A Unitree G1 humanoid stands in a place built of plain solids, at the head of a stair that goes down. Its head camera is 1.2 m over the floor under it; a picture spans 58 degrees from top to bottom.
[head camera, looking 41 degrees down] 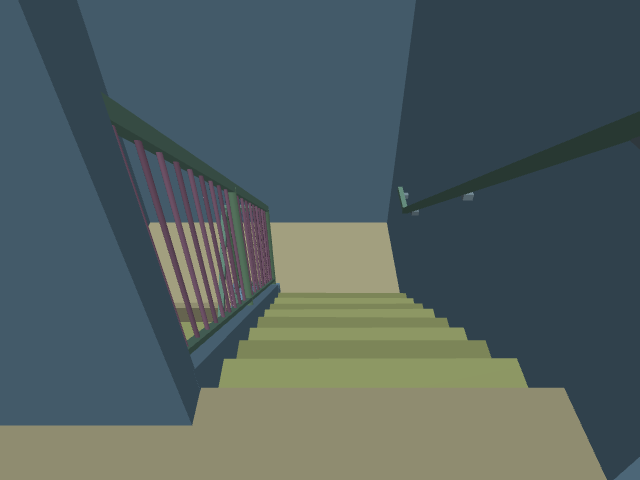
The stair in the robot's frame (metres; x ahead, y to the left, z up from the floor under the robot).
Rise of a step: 0.20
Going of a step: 0.23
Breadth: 1.10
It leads straight ahead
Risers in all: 9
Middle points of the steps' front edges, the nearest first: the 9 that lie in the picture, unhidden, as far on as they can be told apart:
0.70 -0.19 0.00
0.93 -0.19 -0.20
1.17 -0.19 -0.41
1.39 -0.19 -0.60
1.61 -0.19 -0.80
1.84 -0.19 -1.00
2.06 -0.19 -1.20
2.29 -0.19 -1.40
2.52 -0.19 -1.59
